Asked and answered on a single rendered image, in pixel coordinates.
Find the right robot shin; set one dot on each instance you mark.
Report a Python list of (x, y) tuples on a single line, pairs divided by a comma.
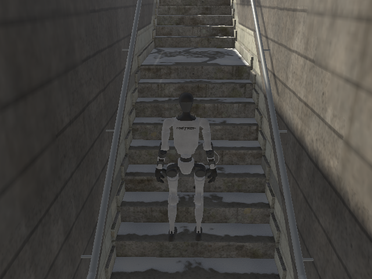
[(199, 215)]

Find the robot right hand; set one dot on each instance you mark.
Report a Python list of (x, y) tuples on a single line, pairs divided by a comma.
[(213, 174)]

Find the robot right forearm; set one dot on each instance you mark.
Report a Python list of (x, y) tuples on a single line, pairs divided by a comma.
[(210, 158)]

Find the robot left hand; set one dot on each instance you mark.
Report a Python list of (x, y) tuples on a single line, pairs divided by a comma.
[(158, 175)]

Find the robot head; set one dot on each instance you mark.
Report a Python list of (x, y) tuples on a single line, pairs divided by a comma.
[(186, 100)]

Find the robot right upper arm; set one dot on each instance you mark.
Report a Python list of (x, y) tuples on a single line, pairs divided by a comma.
[(206, 133)]

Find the robot left upper arm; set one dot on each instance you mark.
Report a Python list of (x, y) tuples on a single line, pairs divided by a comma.
[(166, 133)]

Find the robot left forearm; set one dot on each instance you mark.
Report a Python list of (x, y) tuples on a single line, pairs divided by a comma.
[(161, 157)]

